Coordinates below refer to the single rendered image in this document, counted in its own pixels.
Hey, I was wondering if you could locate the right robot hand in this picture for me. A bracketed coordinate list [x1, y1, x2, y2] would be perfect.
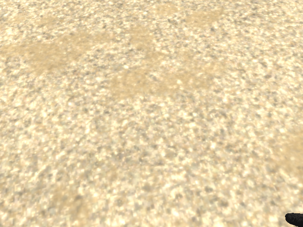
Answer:
[285, 213, 303, 227]

